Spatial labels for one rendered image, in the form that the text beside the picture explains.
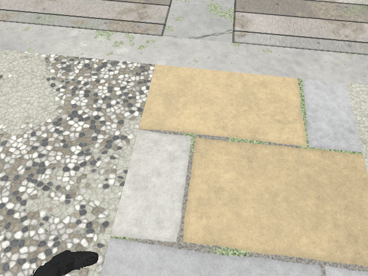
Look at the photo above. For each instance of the robot left hand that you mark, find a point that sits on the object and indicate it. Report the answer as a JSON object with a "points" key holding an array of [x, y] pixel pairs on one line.
{"points": [[65, 262]]}

